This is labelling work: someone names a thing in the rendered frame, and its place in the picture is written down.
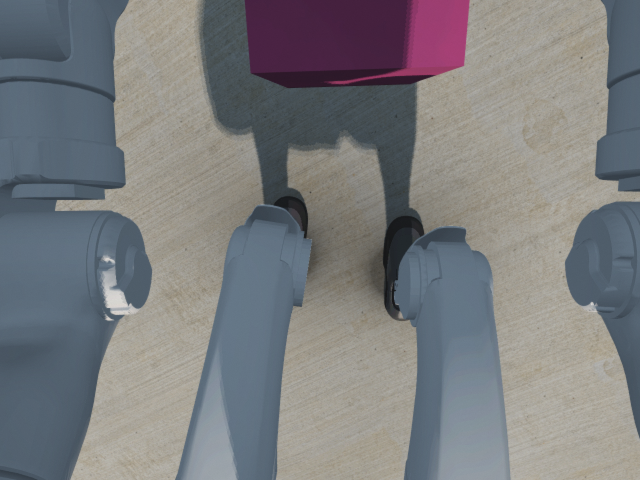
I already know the robot right forearm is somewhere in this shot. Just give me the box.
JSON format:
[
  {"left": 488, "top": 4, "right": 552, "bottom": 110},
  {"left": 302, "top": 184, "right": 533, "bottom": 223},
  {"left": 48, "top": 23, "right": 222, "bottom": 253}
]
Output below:
[{"left": 595, "top": 0, "right": 640, "bottom": 192}]

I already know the right robot shin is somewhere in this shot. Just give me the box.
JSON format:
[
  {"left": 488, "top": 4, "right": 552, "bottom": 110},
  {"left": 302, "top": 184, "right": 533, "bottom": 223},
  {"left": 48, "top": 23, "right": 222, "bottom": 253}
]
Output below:
[{"left": 394, "top": 226, "right": 494, "bottom": 313}]

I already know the left robot upper arm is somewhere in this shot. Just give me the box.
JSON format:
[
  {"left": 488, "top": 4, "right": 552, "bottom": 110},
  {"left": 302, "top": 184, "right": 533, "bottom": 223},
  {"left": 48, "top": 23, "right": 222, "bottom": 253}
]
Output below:
[{"left": 0, "top": 210, "right": 152, "bottom": 480}]

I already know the robot left forearm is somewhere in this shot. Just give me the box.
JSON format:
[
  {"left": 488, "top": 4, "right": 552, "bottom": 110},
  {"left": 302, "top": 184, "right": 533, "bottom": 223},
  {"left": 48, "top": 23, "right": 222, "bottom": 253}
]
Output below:
[{"left": 0, "top": 0, "right": 129, "bottom": 218}]

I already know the right robot upper arm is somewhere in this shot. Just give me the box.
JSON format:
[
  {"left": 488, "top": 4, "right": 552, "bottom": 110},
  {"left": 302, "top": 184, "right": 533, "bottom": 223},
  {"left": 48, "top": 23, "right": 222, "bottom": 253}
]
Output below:
[{"left": 565, "top": 202, "right": 640, "bottom": 438}]

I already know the left robot thigh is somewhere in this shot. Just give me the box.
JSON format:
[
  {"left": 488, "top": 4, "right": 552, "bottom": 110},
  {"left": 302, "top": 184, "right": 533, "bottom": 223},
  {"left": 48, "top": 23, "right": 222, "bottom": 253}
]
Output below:
[{"left": 175, "top": 219, "right": 312, "bottom": 480}]

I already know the carton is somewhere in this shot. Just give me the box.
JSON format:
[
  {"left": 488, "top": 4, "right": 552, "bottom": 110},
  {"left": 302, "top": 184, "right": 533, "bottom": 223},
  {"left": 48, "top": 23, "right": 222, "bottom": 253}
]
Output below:
[{"left": 245, "top": 0, "right": 470, "bottom": 88}]

